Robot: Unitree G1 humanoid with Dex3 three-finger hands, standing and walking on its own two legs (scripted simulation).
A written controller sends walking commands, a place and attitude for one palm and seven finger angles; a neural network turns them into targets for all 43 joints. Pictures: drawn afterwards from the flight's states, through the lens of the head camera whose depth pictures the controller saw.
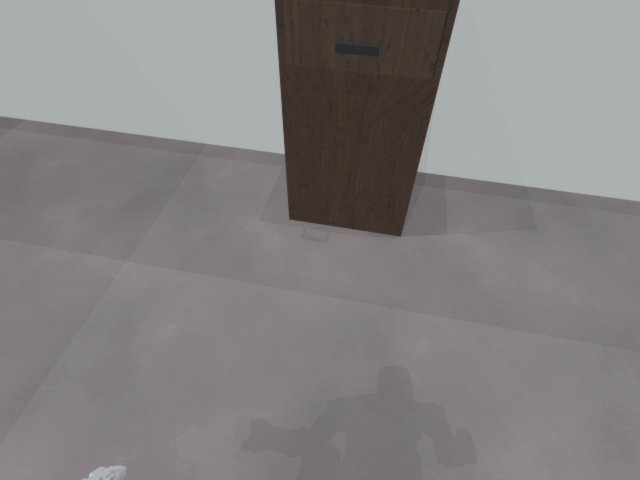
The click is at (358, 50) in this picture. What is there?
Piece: drawer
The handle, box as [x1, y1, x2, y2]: [335, 37, 379, 56]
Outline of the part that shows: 335,43 335,52 377,56 378,54 379,40 377,40 374,44 344,41 343,37 340,37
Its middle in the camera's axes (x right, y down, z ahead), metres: +0.11 -0.55 +1.11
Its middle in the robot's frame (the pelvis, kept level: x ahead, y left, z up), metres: +1.21 -0.04 +0.03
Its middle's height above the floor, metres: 0.80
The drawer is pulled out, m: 0.00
